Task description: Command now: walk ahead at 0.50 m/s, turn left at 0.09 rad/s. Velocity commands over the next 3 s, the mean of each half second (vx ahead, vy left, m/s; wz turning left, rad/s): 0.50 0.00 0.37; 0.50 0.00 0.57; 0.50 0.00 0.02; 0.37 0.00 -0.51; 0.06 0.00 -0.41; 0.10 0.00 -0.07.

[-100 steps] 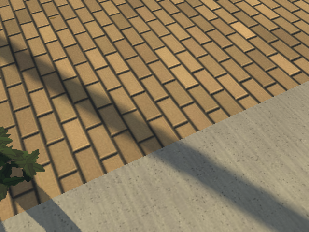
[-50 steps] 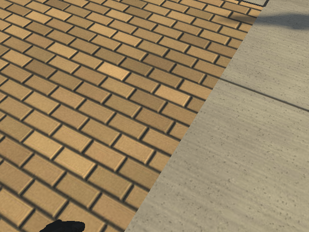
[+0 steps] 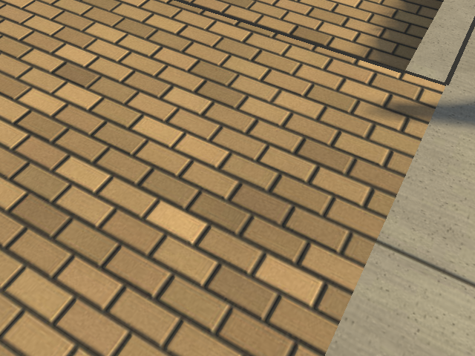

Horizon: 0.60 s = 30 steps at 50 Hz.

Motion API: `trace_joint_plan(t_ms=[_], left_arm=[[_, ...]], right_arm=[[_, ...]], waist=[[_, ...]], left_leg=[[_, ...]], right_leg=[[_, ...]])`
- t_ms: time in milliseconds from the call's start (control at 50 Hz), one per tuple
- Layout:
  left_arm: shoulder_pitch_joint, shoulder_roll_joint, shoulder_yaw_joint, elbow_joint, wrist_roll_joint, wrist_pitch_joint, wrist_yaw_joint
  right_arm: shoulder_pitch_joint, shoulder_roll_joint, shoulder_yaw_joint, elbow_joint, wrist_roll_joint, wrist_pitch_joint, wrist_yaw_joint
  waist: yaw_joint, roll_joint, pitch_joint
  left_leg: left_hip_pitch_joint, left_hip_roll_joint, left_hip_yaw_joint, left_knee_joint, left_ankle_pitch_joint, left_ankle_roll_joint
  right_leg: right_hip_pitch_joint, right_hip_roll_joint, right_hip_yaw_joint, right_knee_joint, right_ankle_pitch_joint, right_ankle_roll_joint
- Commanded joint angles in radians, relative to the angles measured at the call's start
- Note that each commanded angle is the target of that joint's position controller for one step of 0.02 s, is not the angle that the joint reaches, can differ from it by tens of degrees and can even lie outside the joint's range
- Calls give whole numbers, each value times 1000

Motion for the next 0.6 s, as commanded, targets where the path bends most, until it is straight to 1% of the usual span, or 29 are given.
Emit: trace_joint_plan(t_ms=[20, 40, 60, 80, 100, 120, 140, 160, 180, 200, 240, 300, 360, 420, 460, 480, 500, 520, 540, 560, 580, 600], left_arm=[[121, 110, 39, -15, 4, -30, 16], [300, 146, 55, 42, 18, -43, 27], [454, 248, 81, 59, 45, -51, 43], [452, 299, 95, 63, 29, -38, 35], [354, 218, 79, 48, 2, -30, 32], [258, 152, 61, 33, -4, -33, 29], [214, 111, 50, 30, -2, -40, 27], [207, 91, 44, 39, -6, -46, 32], [211, 80, 41, 48, -9, -53, 36], [232, 81, 41, 57, -10, -63, 37], [263, 98, 47, 73, -18, -78, 39], [309, 96, 47, 91, -13, -80, 43], [334, 90, 44, 105, -12, -79, 46], [376, 107, 46, 123, -12, -75, 54], [407, 117, 49, 138, -9, -68, 59], [413, 123, 51, 143, -8, -62, 62], [406, 131, 53, 143, -6, -57, 66], [398, 145, 56, 142, -5, -52, 69], [388, 161, 61, 140, -3, -44, 71], [379, 176, 67, 135, -1, -34, 71], [370, 188, 70, 127, -3, -24, 66], [349, 183, 69, 103, -7, -22, 60]], right_arm=[[-2, -168, -32, -21, -3, -1, -10], [-13, -155, -26, -28, 2, 0, -8], [14, -85, -6, -73, 27, -3, -1], [111, -49, -5, -64, 42, 3, -3], [17, -146, -31, -56, 17, 14, -10], [-38, -128, -32, -71, 17, 11, -2], [-56, -103, -29, -68, 16, 14, 2], [-55, -94, -31, -63, 1, 26, 8], [-39, -78, -29, -59, -8, 41, 17], [-47, -67, -30, -62, -9, 51, 23], [-94, -57, -32, -81, -8, 65, 32], [-197, -54, -32, -119, -7, 73, 40], [-304, -43, -23, -160, -7, 68, 49], [-404, -32, -10, -200, -12, 66, 57], [-445, -38, -9, -223, -14, 64, 61], [-449, -44, -10, -230, -16, 64, 61], [-439, -50, -13, -231, -17, 64, 60], [-415, -60, -18, -227, -17, 65, 57], [-369, -72, -25, -217, -18, 66, 53], [-292, -89, -36, -196, -18, 64, 48], [-179, -113, -51, -164, -20, 55, 40], [-31, -182, -80, -124, -34, 48, 27]], waist=[[114, 88, -31], [183, 47, -136], [211, -97, -287], [163, -241, -368], [141, -57, -230], [111, -31, -104], [88, -23, -51], [69, -42, -19], [51, -59, -15], [47, -52, -17], [38, -41, -3], [50, -39, 25], [65, -34, 52], [91, -36, 65], [101, -34, 70], [96, -37, 68], [84, -45, 56], [68, -59, 34], [45, -74, 4], [12, -76, -42], [-34, -61, -108], [-108, 19, -188]], left_leg=[[-41, 277, -101, 230, 870, 109], [-151, 226, -71, 437, 783, 90], [-419, 138, -23, 771, 396, 56], [-664, -6, -53, 1015, -232, 44], [-717, 71, -144, 1059, -148, 60], [-712, 108, -144, 1022, -50, 61], [-679, 138, -137, 980, 6, 57], [-649, 153, -132, 954, 32, 48], [-621, 161, -126, 943, 51, 37], [-618, 159, -119, 947, 66, 31], [-679, 169, -107, 934, 120, 20], [-778, 180, -89, 869, 221, 6], [-789, 168, -52, 701, 310, 0], [-757, 149, 12, 546, 344, 16], [-748, 134, 43, 487, 310, 41], [-736, 122, 55, 466, 278, 57], [-703, 100, 69, 450, 237, 75], [-659, 70, 88, 446, 185, 96], [-602, 37, 103, 444, 125, 120], [-521, 2, 109, 426, 76, 145], [-376, -26, 95, 365, 72, 173], [-143, 51, -52, 275, 39, 223]], right_leg=[[207, 65, -19, -87, -76, -50], [454, 36, 14, -123, -48, -79], [751, -240, 337, -155, -164, -145], [864, -420, 698, -281, -183, -229], [728, -356, 597, -300, -277, -184], [575, -315, 451, -344, -252, -152], [483, -271, 346, -384, -189, -116], [423, -235, 260, -404, -120, -90], [389, -215, 198, -418, -74, -74], [381, -210, 162, -425, -19, -74], [397, -203, 88, -438, 61, -73], [427, -190, 4, -449, 119, -72], [445, -170, -72, -445, 189, -67], [499, -187, -125, -432, 276, -63], [567, -206, -151, -401, 351, -62], [600, -214, -164, -373, 421, -60], [625, -219, -182, -328, 548, -57], [648, -223, -196, -266, 695, -54], [664, -227, -207, -180, 824, -52], [666, -229, -210, -45, 884, -54], [614, -225, -213, 145, 817, -45], [431, -196, -222, 433, 560, -11]])
Next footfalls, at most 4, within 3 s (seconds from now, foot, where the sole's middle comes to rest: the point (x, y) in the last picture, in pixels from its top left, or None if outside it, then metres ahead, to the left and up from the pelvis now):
0.04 right None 0.19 -0.10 -0.77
0.60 left None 0.44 0.11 -0.77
1.14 right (190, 248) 0.81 0.13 -0.77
1.64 left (101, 227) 0.90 0.42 -0.77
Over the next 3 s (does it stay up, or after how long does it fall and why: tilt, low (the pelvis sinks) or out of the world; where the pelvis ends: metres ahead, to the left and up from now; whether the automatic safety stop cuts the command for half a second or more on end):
stays up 1.05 0.35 0.01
